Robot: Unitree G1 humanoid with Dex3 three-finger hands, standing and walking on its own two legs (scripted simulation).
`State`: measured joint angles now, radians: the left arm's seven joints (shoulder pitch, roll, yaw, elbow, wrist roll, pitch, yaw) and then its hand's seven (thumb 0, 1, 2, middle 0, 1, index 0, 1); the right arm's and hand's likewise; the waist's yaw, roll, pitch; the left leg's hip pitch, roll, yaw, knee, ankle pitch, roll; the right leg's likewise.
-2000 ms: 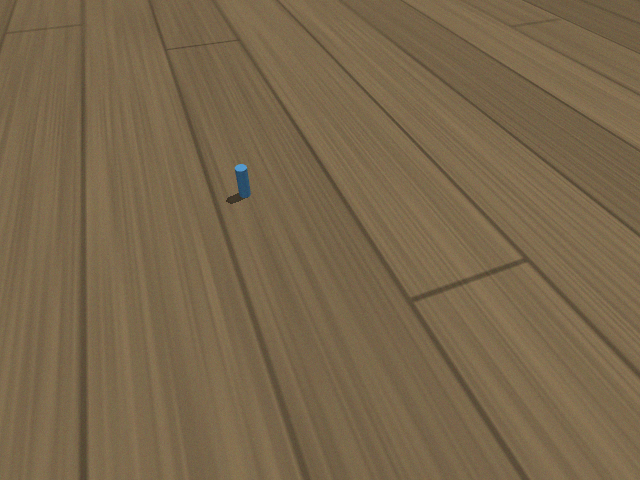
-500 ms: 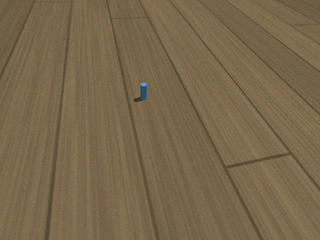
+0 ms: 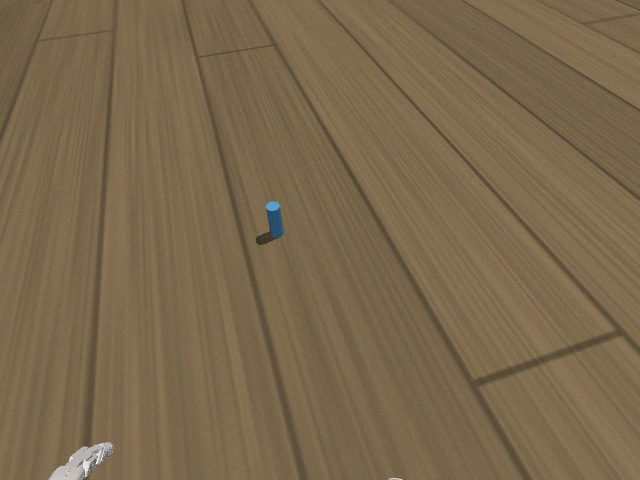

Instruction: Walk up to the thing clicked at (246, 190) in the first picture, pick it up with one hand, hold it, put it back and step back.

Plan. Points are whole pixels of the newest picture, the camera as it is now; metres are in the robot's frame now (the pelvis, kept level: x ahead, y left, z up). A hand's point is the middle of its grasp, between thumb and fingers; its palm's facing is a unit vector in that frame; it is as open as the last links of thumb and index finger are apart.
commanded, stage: walk up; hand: left
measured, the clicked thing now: (275, 220) +1.16 +0.18 -0.67
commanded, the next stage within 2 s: none
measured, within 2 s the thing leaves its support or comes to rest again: neither
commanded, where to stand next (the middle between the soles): +0.81 -0.03 m, yaw +0 degrees
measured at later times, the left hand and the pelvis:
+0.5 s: hand (127, 397) +0.28 +0.30 -0.14, palm faces -0.08 -0.94 -0.32, open 7.4 cm; pelvis +0.23 +0.03 +0.02, yaw -1 degrees
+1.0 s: hand (185, 268) +0.50 +0.25 -0.11, palm faces -0.04 -0.92 -0.38, open 7.4 cm; pelvis +0.42 -0.02 +0.02, yaw +0 degrees
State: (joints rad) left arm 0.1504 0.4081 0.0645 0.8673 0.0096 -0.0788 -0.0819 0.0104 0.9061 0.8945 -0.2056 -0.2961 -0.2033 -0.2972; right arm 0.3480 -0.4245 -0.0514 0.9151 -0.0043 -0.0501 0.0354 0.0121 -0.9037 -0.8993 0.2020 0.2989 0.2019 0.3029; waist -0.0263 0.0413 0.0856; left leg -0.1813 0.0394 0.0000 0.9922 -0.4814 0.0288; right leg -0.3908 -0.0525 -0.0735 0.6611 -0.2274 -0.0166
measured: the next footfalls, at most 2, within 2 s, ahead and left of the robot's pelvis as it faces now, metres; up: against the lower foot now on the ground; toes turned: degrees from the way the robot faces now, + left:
left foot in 0.30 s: +0.29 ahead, +0.14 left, +0.00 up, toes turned +6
right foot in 0.72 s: +0.48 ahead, -0.14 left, +0.00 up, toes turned -6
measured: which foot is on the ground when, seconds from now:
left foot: up 0.00-0.28, down 0.30-0.74, up 0.76-1.00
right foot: down 0.00-0.32, up 0.34-0.70, down 0.72-1.00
